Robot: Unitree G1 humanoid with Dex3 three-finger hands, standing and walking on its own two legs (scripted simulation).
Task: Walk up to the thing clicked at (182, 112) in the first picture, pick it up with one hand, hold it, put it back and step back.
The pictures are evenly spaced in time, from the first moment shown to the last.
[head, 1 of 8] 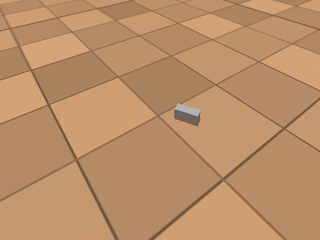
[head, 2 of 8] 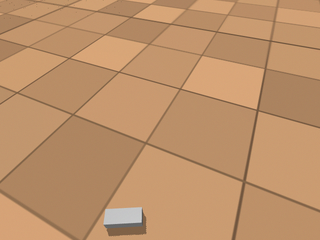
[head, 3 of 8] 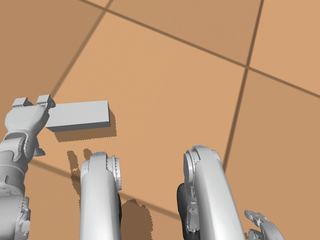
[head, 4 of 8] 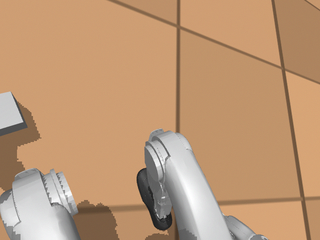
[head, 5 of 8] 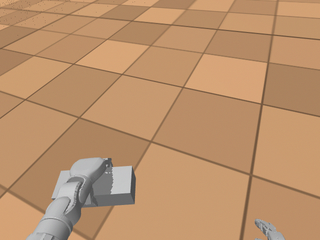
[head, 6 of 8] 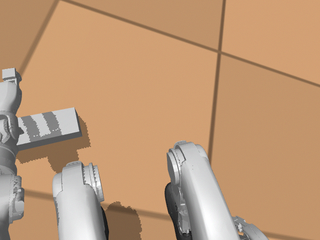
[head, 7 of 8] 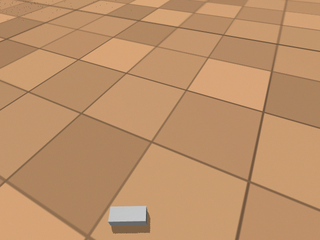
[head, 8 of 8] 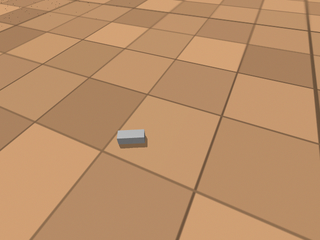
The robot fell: no
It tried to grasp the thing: yes
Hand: left
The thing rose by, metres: 0.67
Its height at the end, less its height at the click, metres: +0.00
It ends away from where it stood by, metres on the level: 0.02
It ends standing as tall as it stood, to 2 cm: yes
